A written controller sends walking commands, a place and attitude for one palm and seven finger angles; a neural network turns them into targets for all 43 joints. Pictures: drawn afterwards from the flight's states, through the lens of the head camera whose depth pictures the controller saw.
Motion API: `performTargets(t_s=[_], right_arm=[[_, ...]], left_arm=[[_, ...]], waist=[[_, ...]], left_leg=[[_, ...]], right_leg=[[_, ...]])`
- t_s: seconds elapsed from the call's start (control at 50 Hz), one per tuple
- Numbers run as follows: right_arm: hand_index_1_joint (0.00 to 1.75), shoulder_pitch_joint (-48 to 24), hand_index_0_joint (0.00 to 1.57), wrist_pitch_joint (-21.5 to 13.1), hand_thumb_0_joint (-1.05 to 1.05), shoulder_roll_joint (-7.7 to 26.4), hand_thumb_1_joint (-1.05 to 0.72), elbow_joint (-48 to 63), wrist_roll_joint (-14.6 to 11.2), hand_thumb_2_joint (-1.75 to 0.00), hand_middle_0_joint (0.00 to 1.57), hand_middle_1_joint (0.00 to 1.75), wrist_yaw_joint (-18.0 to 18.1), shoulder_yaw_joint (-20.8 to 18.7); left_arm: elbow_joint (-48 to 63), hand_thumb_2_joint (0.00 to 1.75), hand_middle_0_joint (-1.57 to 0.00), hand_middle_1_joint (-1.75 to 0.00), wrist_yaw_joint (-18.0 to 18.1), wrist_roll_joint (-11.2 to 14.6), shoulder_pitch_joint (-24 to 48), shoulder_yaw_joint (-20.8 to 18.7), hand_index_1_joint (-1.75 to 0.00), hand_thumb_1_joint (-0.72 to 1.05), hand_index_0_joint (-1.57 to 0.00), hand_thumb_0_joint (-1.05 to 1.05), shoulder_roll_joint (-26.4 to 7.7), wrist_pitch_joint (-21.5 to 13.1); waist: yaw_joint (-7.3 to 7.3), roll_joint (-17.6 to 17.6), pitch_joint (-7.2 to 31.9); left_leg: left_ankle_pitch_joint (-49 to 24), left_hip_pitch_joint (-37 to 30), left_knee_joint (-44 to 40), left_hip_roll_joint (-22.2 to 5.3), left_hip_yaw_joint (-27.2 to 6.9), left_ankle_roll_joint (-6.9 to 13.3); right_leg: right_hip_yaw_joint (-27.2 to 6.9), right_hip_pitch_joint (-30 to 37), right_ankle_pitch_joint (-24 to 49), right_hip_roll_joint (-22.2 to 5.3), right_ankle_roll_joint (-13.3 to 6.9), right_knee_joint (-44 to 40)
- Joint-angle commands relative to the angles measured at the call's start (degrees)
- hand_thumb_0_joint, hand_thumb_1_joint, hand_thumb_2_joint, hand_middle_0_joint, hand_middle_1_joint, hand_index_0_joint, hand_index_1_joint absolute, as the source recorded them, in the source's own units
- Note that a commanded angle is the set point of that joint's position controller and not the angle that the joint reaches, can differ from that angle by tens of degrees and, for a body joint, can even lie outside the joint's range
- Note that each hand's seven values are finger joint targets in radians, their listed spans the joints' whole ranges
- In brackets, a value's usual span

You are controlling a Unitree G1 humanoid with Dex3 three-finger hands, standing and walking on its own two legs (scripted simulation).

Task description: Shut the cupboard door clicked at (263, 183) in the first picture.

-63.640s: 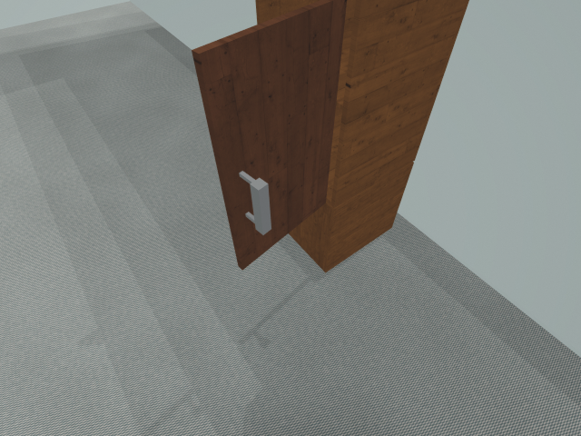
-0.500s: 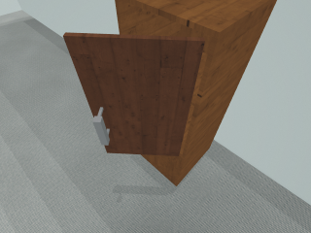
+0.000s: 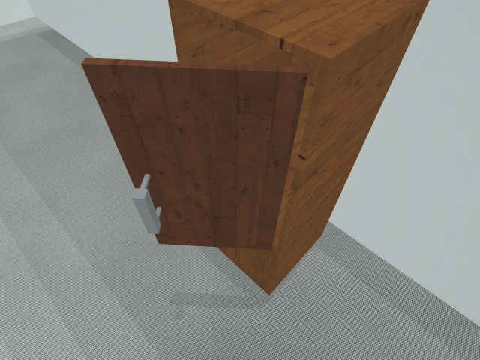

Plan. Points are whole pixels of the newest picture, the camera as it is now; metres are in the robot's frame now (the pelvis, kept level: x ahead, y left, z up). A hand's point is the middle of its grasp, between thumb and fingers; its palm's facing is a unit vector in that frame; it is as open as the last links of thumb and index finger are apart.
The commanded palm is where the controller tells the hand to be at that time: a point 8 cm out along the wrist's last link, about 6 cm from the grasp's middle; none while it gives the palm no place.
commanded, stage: come to a stop and stand still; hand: left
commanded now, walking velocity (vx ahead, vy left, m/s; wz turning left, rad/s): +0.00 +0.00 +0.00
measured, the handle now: (150, 204) +0.45 +0.25 -0.09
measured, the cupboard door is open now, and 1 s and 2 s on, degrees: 41 41 41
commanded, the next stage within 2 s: look again from close up in 0.12 s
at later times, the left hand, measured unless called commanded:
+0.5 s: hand out of the picture +0.03 +0.19 -0.17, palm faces +0.01 -0.97 -0.25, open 7.3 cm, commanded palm none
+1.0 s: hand (121, 331) +0.16 +0.20 -0.02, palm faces +0.25 -0.96 -0.09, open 7.1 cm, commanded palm +0.07 +0.24 -0.08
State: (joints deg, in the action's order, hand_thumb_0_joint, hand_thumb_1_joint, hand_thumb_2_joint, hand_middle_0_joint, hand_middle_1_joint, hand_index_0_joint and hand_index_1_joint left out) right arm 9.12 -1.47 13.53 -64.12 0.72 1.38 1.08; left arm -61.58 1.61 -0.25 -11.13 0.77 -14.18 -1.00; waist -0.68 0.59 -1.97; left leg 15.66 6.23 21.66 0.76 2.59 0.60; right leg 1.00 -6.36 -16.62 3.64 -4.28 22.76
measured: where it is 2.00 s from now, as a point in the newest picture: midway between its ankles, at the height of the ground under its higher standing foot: outside the picture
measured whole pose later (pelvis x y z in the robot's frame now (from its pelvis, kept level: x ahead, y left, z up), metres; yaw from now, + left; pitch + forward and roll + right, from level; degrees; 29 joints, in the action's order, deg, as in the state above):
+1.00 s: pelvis -0.05 +0.01 -0.02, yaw +3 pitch +3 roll +1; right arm 15.9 -15.5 15.1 -47.0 -0.8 3.3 -0.9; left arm -17.9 0.4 11.1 -17.3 -5.0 -9.3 -16.1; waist 2.2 -2.8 4.1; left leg 19.4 22.8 38.9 2.6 0.6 1.4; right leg 4.4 -22.1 -21.9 1.0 -3.7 40.5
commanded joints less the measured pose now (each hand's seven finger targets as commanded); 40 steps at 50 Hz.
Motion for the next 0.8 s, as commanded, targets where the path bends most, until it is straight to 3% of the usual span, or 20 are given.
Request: performTargets(t_s=[0.0,0.04,0.22,0.34,0.66,0.76,0.78], right_arm=[[0.30,1.0,0.20,-0.6,0.00,8.1,-0.90,2.4,-0.1,-0.90,0.20,0.30,0.9,-1.6],[0.30,0.9,0.20,-0.6,0.00,7.8,-0.90,2.4,-0.1,-0.90,0.20,0.30,0.9,-1.5],[0.30,1.4,0.20,-0.6,0.00,7.9,-0.90,2.0,-0.1,-0.90,0.20,0.30,1.0,-1.4],[0.30,2.0,0.20,-0.5,0.00,6.9,-0.90,1.5,-0.1,-0.90,0.20,0.30,1.0,-1.3],[0.30,4.0,0.20,-0.6,0.00,6.0,-0.90,0.7,-0.2,-0.90,0.20,0.30,1.1,-1.4],[0.30,4.6,0.20,-0.5,0.00,5.5,-0.90,0.4,-0.2,-0.90,0.20,0.30,1.0,-1.3],[0.30,2.6,0.20,-0.7,0.00,3.9,-0.90,3.7,-0.7,-0.90,0.20,0.30,0.6,-1.4]], left_arm=[[2.2,0.90,-0.20,-0.30,0.6,-0.1,-1.5,-1.9,-0.30,0.90,-0.20,0.00,-8.8,-1.1],[2.2,0.90,-0.20,-0.30,0.5,-0.2,-1.5,-1.9,-0.30,0.90,-0.20,0.00,-8.7,-1.0],[1.6,0.90,-0.20,-0.30,0.5,-0.1,-2.2,-2.0,-0.30,0.90,-0.20,0.00,-8.6,-1.0],[1.5,0.90,-0.20,-0.30,0.4,-0.2,-2.5,-1.9,-0.30,0.90,-0.20,0.00,-8.0,-0.9],[0.9,0.90,-0.20,-0.30,0.5,-0.1,-3.7,-1.8,-0.30,0.90,-0.20,0.00,-7.1,-1.1],[0.7,0.90,-0.20,-0.30,0.4,-0.1,-4.0,-1.7,-0.30,0.90,-0.20,0.00,-6.7,-1.0],[-1.4,0.90,-0.20,-0.30,3.2,-0.6,-9.7,-1.5,-0.30,0.90,-0.20,0.00,-2.8,-2.2]], waist=[[0.33,0.2,4.7],[0.22,0.3,3.2],[0.16,0.2,3.5],[0.08,0.9,1.0],[0.07,0.7,0.5],[0.13,0.0,-0.1],[0.13,-3.9,-2.7]], left_leg=[[-19.4,-1.7,-0.7,-7.3,-4.9,1.2],[-18.7,-1.2,-1.1,-7.3,-4.8,1.2],[-17.2,-1.0,-1.3,-7.2,-4.9,1.0],[-14.2,0.0,-2.4,-7.1,-4.9,1.1],[-12.5,1.2,-2.4,-6.8,-5.1,0.9],[-10.9,1.8,-2.8,-6.8,-5.6,1.0],[-9.7,6.6,9.9,-6.0,-0.5,-0.7]], right_leg=[[-8.2,2.4,30.6,-11.0,1.8,-1.7],[-8.1,1.8,29.8,-10.7,1.7,-2.0],[-8.5,2.6,29.9,-11.1,2.1,-2.9],[-8.6,1.1,25.7,-10.5,2.2,-4.1],[-8.5,0.8,23.2,-10.7,2.6,-4.8],[-8.7,-0.1,18.9,-10.5,2.4,-5.4],[-10.0,-1.7,46.8,-14.4,7.9,-2.8]])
